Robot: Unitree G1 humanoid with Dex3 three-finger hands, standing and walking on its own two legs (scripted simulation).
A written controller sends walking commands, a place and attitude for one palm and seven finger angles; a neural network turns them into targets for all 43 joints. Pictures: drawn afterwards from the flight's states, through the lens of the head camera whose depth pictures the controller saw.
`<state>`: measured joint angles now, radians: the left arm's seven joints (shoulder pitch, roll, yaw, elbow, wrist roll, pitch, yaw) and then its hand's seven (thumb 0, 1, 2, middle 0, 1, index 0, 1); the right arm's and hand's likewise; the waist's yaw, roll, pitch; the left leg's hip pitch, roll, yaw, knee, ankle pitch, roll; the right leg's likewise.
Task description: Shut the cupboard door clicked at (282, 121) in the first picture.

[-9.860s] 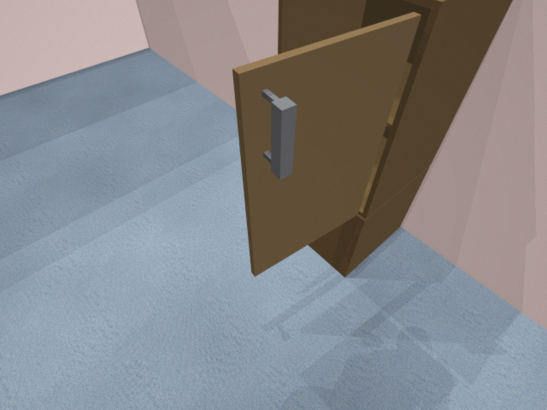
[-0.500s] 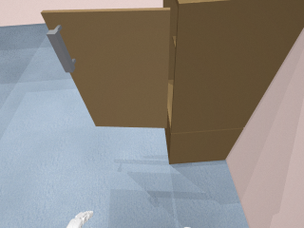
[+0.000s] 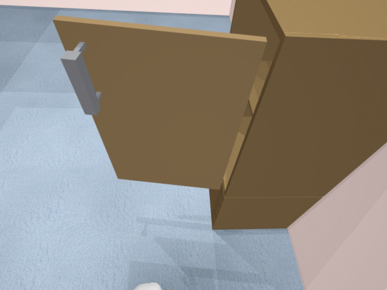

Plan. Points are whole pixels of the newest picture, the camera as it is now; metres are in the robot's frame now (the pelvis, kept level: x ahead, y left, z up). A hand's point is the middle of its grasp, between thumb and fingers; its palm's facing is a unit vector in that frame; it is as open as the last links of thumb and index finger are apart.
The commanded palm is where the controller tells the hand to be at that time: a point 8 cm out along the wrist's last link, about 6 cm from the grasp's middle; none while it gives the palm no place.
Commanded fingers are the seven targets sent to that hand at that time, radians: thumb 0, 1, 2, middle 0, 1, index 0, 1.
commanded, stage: come to a stop and stand still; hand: left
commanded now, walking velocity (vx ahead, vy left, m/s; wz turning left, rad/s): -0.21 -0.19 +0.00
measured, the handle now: (87, 79) +0.47 +0.28 +0.15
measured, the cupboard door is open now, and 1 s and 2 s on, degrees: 83 83 83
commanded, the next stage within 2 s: look again from close up in 0.60 s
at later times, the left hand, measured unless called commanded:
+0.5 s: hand out of the picture +0.01 +0.13 -0.17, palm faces +0.00 -0.98 -0.20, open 7.3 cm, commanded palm none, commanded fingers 0.00 0.90 0.90 -0.20 -0.30 -0.20 -0.30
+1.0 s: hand out of the picture -0.02 +0.14 -0.16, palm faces -0.01 -0.98 -0.20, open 7.3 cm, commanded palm none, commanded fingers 0.00 0.90 0.90 -0.20 -0.30 -0.20 -0.30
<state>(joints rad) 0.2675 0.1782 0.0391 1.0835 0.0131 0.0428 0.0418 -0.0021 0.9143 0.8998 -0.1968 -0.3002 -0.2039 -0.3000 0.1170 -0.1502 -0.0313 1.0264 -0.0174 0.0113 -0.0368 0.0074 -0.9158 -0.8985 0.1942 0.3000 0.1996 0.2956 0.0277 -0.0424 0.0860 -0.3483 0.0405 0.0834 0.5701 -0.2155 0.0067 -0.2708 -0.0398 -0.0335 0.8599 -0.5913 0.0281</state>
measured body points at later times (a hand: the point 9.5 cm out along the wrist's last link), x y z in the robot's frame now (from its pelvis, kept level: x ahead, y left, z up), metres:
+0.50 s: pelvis -0.03 -0.05 +0.00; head -0.01 -0.05 +0.45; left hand +0.01 +0.18 -0.15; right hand -0.02 -0.30 -0.15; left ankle -0.04 +0.07 -0.73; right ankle -0.05 -0.15 -0.73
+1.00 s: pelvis -0.03 -0.03 +0.01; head -0.02 -0.04 +0.46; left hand -0.02 +0.20 -0.15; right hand -0.02 -0.25 -0.15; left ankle -0.04 +0.07 -0.73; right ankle -0.05 -0.15 -0.73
